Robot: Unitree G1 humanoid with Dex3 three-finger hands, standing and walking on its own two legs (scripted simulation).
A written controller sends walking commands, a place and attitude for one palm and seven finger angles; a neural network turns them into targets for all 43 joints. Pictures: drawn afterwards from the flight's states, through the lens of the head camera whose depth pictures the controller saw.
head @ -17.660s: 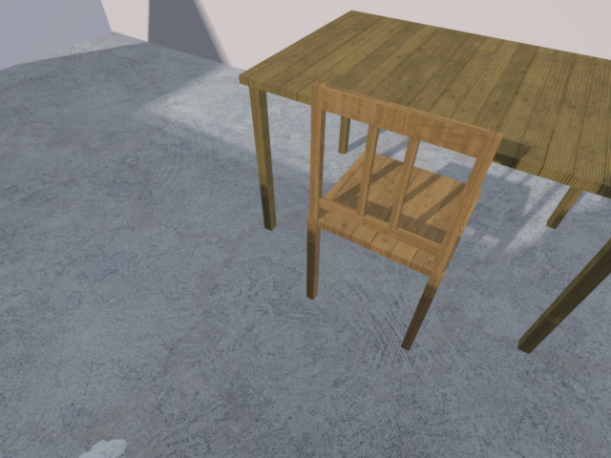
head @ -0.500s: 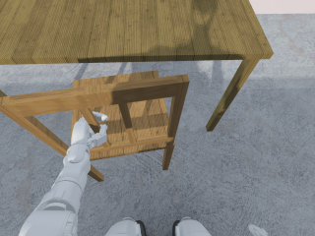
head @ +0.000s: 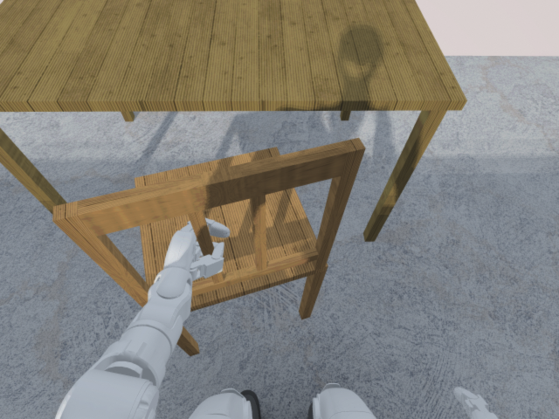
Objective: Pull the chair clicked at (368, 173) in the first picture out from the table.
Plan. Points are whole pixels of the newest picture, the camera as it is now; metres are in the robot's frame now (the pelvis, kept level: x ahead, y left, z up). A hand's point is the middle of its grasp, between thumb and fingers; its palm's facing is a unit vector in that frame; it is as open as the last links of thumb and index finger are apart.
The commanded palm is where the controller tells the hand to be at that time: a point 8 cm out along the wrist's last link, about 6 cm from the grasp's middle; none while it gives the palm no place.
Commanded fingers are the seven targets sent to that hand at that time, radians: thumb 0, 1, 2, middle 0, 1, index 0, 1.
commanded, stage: step backward, pulling the chair out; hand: left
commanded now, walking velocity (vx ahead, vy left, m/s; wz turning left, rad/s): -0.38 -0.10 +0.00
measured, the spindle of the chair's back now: (208, 250) +0.39 +0.13 -0.08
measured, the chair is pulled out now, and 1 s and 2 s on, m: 0.15 0.32 0.55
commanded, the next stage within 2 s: stop walking, hand still on the chair in 1.76 s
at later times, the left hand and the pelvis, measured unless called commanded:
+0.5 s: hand (222, 307) +0.28 +0.09 -0.06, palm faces +0.02 -0.97 -0.25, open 5.2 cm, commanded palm +0.28 +0.15 -0.06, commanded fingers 0.00 0.90 0.90 -0.50 -1.45 -0.50 -1.45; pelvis -0.07 -0.04 +0.01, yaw -4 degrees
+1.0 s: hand (217, 373) +0.19 +0.09 -0.05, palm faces -0.10 -0.97 -0.24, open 5.3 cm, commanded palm +0.18 +0.14 -0.04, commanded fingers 0.00 0.90 0.90 -0.50 -1.45 -0.50 -1.45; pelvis -0.17 -0.02 +0.00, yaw -3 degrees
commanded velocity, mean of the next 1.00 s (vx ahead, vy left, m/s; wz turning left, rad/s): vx -0.38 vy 0.03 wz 0.10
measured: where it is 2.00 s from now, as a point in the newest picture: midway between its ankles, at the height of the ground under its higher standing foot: outside the picture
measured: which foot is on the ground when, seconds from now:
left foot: down 0.00-0.32, up 0.34-0.50, down 0.52-0.80, up 0.82-0.94, down 0.96-1.00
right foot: up 0.00-0.24, down 0.26-0.96, up 0.98-1.00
